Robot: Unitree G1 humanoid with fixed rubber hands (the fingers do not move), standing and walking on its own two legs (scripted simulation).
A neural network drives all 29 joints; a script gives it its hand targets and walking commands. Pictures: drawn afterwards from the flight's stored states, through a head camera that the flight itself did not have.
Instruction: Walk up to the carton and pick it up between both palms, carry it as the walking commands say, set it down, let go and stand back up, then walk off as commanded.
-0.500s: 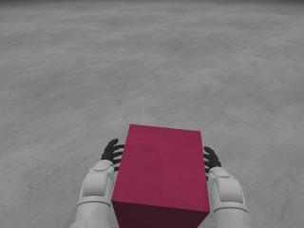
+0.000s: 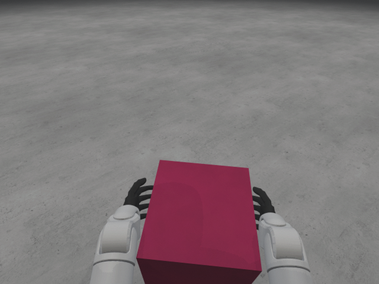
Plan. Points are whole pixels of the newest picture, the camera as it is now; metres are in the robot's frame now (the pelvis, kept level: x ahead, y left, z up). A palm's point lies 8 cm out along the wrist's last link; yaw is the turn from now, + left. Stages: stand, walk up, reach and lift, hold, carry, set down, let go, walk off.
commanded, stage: carry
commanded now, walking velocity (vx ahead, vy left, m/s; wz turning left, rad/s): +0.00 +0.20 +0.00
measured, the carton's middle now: (197, 233) +0.27 +0.00 -0.01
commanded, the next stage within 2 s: none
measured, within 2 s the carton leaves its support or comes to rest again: neither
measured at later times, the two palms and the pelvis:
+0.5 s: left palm (94, 208) +0.27 +0.22 +0.08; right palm (233, 221) +0.26 -0.07 +0.06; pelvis +0.00 +0.08 -0.02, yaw -2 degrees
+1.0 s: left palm (65, 210) +0.26 +0.28 +0.08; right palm (205, 226) +0.24 -0.01 +0.06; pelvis -0.01 +0.15 -0.02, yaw -3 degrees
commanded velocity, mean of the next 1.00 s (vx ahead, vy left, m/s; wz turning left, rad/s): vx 0.00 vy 0.20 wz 0.00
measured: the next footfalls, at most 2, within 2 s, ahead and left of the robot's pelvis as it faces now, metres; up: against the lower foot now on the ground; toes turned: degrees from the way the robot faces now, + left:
left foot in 0.82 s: +0.05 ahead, +0.25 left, +0.00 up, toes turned -1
right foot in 1.34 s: -0.01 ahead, +0.10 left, +0.00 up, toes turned -14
